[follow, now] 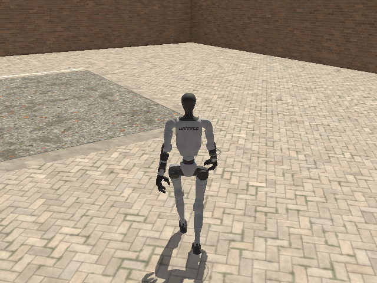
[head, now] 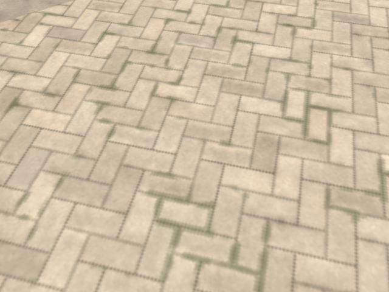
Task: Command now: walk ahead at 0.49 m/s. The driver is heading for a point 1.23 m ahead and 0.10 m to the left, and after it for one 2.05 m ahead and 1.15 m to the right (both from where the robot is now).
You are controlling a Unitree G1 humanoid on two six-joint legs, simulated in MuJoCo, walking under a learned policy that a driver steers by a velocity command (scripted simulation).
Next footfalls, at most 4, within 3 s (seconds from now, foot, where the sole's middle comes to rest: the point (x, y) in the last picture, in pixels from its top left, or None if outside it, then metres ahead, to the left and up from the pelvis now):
0.54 right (247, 287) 0.46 -0.11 -0.75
1.12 left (196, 204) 0.76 0.06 -0.75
1.68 right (239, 142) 1.06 -0.11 -0.75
2.18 left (191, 105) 1.27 0.11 -0.75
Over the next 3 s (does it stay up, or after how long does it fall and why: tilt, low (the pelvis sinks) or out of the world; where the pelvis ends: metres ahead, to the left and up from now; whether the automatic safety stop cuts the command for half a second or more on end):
stays up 1.14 -0.02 0.03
